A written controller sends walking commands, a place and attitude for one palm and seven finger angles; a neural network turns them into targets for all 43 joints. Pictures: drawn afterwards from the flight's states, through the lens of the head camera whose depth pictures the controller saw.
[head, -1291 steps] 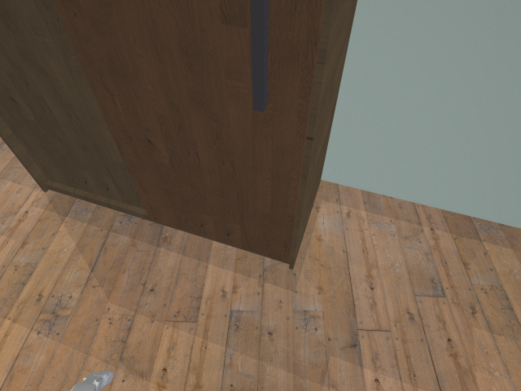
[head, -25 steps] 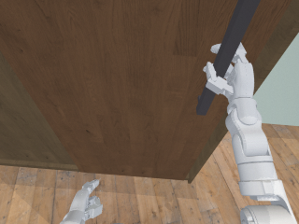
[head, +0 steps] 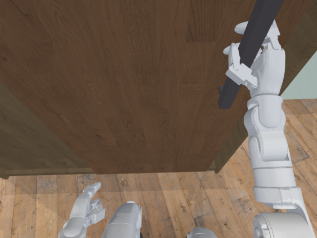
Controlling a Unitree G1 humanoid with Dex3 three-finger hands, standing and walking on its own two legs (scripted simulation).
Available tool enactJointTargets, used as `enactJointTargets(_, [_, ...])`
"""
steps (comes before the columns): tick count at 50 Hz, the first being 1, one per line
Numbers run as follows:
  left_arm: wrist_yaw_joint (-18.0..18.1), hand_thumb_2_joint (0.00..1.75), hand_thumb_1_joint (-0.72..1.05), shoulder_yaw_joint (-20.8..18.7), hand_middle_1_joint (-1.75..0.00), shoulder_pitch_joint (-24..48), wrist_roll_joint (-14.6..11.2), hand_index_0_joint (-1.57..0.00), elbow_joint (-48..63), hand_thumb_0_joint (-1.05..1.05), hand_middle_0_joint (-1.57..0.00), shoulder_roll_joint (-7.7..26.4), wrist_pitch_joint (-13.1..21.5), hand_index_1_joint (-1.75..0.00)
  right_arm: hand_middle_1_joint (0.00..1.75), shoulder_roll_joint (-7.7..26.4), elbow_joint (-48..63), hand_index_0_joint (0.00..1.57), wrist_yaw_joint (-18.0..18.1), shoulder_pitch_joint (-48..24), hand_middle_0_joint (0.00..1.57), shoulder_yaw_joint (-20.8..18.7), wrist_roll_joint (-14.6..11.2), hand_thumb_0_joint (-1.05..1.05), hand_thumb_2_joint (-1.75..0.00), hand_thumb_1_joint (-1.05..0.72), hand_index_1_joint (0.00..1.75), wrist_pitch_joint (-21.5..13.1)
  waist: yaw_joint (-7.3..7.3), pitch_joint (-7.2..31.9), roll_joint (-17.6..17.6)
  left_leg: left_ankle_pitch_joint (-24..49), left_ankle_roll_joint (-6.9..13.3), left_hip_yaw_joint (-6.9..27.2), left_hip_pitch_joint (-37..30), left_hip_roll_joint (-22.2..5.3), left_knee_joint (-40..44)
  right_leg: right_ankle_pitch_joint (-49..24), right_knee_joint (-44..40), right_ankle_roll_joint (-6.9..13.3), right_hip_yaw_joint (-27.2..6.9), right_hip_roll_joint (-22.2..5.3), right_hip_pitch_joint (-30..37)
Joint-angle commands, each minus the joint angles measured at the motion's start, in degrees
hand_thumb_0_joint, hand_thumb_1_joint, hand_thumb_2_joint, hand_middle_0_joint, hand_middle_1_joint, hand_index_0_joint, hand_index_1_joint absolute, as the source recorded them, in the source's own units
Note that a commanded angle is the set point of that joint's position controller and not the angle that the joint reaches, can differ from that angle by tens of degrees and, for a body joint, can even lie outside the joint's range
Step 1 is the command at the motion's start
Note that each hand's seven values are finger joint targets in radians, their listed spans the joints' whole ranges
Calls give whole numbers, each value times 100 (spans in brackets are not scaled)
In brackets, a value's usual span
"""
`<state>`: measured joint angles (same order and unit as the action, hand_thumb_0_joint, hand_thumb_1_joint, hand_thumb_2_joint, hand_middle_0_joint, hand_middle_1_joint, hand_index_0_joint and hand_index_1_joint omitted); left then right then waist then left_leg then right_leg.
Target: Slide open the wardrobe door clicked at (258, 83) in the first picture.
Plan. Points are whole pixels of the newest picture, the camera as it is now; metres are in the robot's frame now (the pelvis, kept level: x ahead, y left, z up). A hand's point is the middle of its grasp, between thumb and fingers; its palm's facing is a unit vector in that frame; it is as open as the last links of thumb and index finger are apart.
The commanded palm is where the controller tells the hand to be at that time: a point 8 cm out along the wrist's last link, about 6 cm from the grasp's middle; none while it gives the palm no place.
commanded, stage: step sideways, sliding the door along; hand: right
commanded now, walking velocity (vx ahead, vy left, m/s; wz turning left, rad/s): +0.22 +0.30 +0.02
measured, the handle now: (242, 46) +0.44 -0.17 +0.21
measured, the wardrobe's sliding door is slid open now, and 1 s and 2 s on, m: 0.06 0.37 0.44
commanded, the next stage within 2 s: stop walking and hold the door there in 1.50 s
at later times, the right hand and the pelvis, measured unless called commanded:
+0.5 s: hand (180, 66) +0.41 -0.04 +0.20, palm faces +0.20 +0.98 +0.00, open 6.3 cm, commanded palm +0.38 -0.02 +0.19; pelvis +0.06 +0.13 -0.01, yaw -5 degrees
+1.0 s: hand (76, 73) +0.40 +0.16 +0.20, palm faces +0.05 +1.00 -0.05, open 6.9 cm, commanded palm +0.38 +0.12 +0.20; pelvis +0.07 +0.26 -0.01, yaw -2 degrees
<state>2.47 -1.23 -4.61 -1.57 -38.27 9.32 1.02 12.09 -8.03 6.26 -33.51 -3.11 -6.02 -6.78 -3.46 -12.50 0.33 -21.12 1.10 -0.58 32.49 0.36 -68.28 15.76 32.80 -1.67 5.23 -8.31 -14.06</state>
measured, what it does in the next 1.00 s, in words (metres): steps to the left: left foot, then right foot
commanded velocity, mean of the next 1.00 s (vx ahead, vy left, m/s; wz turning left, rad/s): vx -0.08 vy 0.29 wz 0.11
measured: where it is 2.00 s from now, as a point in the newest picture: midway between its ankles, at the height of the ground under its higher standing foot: outside the picture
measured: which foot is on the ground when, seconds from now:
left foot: up 0.00-0.22, down 0.24-0.40, up 0.42-0.76, down 0.78-1.00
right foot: down 0.00-0.24, up 0.26-0.38, down 0.40-0.78, up 0.80-0.96, down 0.98-1.00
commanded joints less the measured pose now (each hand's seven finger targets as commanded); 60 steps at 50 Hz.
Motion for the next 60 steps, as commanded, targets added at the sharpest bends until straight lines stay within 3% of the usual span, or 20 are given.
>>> enactJointTargets(1, [-18,90,90,-317,-30,100,-68,-20,855,0,-20,948,316,-30,140,-487,1994,45,-456,-3258,45,1173,231,0,-90,-90,140,-398,540,2622,1182,598,-226,-117,169,-550,964,-1938,-1192,998,-603,-1421,1771])
enactJointTargets(9, [-67,90,90,-208,-30,270,-208,-20,1176,0,-20,808,584,-30,140,-475,2313,45,-420,-2744,45,1277,128,0,-90,-90,140,-348,465,2814,1751,1103,-339,-1099,-1900,183,3610,-2667,224,408,139,-811,1536])
enactJointTargets(11, [-116,90,90,-115,-30,300,-260,-20,1186,0,-20,600,568,-30,140,-144,2525,45,-367,-2608,45,1143,224,0,-90,-90,140,-392,382,2931,283,3252,-1,-220,-2999,-683,4455,-1574,1609,202,124,-204,495])
enactJointTargets(12, [-80,90,90,-52,-30,417,-205,-20,1177,0,-20,417,529,-30,140,218,2558,45,-304,-2437,45,971,285,0,-90,-90,140,-374,365,2812,-1133,5247,475,878,-3712,-1686,4263,1161,2428,3,64,378,-1074])
enactJointTargets(14, [-17,90,90,-170,-30,482,-191,-20,1096,0,-20,583,490,-30,140,385,3316,45,-194,-1964,45,818,192,0,-90,-90,140,-313,239,3000,-2438,6504,900,1486,-3976,-2080,3858,2616,3577,-21,-469,557,-1695])
enactJointTargets(18, [-38,90,90,-175,-30,475,-139,-20,1021,0,-20,673,322,-30,140,-311,4087,45,-156,-1924,45,1272,126,0,-90,-90,140,-561,740,3263,-1241,5018,416,-209,-2834,-1239,2429,-468,-497,58,-5,266,560])
enactJointTargets(20, [-218,90,90,-517,-30,534,-81,-20,1337,0,-20,1140,254,-30,140,-697,4226,45,-321,-1898,45,1584,21,0,-90,-90,140,-617,526,3727,1294,-1182,-151,-132,201,-305,449,-5597,-636,1172,-2639,-2374,3284])
enactJointTargets(21, [-478,90,90,-485,-30,521,-118,-20,1385,0,-20,1170,280,-30,140,-747,4097,45,-412,-2218,45,1603,145,0,-90,-90,140,-634,608,3682,633,-1059,-21,345,199,-412,-179,-4736,-568,1305,-2448,-2350,2944])
enactJointTargets(29, [-469,90,90,-394,-30,311,-32,-20,1528,0,-20,1013,472,-30,140,-867,4151,45,-501,-1255,45,1833,295,0,-90,-90,140,-406,516,2821,1456,68,-310,-263,-183,-287,1171,-4806,-597,693,-262,-1444,2402])
enactJointTargets(34, [-396,90,90,-305,-30,290,-61,-20,1642,0,-20,902,657,-30,140,-604,4232,45,-398,-663,45,1617,274,0,-90,-90,140,-460,583,2672,2045,206,-278,-489,-1014,17,2720,-4922,-425,534,-1,-1454,2368])
enactJointTargets(36, [-409,90,90,-249,-30,359,-94,-20,1654,0,-20,779,700,-30,140,-573,4253,45,-360,-466,45,1560,265,0,-90,-90,140,-511,509,2654,1717,882,-252,-532,-1798,76,3697,-4229,125,373,-81,-1332,1949])
enactJointTargets(38, [-384,90,90,-166,-30,424,-222,-20,1664,0,-20,571,708,-30,140,-289,4383,45,-332,-368,45,1432,359,0,-90,-90,140,-525,410,2777,48,3586,-206,-251,-2832,-373,4646,-1898,1195,347,94,-431,985])
enactJointTargets(40, [-240,90,90,15,-30,625,-122,-20,1637,0,-20,308,790,-30,140,-43,4483,45,-228,238,45,1290,360,0,-90,-90,140,-494,260,2559,-1376,7107,359,881,-3096,-1601,4222,2239,2451,-58,-32,532,-777])
enactJointTargets(42, [-207,90,90,-237,-30,538,-45,-20,1484,0,-20,516,797,-30,140,4,5010,45,-238,203,45,1116,298,0,-90,-90,140,-601,239,3014,-2723,7187,975,1602,-3641,-1870,3842,2574,3264,-9,-716,570,-1136])
enactJointTargets(47, [-137,90,90,-207,-30,501,50,-20,1277,0,-20,456,262,-30,140,547,4535,45,-90,214,45,235,310,0,-90,-90,140,-789,485,3451,-1196,5500,595,529,-3022,-1177,3144,-82,-396,-90,212,452,547])
enactJointTargets(48, [-103,90,90,-285,-30,412,70,-20,1321,0,-20,521,184,-30,140,514,4512,45,-118,-12,45,308,290,0,-90,-90,140,-759,600,3537,-939,4518,366,411,-2045,-974,2732,-1260,-931,77,-13,25,1713])
enactJointTargets(50, [-253,90,90,-388,-30,608,121,-20,1478,0,-20,805,114,-30,140,153,4248,45,-278,-56,45,542,272,0,-90,-90,140,-705,380,3384,1261,-1051,-181,117,-43,-74,953,-4765,-1155,1317,-2388,-2537,2671])
enactJointTargets(52, [-319,90,90,-282,-30,725,159,-20,1406,0,-20,785,124,-30,140,439,4362,45,-244,-628,45,227,319,0,-90,-90,140,-686,511,2724,882,-585,-186,743,165,-306,71,-3563,-1178,1500,-2386,-2555,1716])
enactJointTargets(56, [-333,90,90,-296,-30,581,68,-20,1262,0,-20,872,33,-30,140,122,3697,45,-250,-492,45,534,256,0,-90,-90,140,-443,394,2510,1242,-85,-225,165,-818,-307,1353,-2831,-1045,949,-611,-1864,1111])
enactJointTargets(60, [-327,90,90,-268,-30,409,-53,-20,1307,0,-20,913,98,-30,140,178,3188,45,-225,-672,45,456,191,0,-90,-90,140,-394,455,2350,1522,-258,-268,-396,-1796,6,2737,-1776,-748,710,-369,-1574,507])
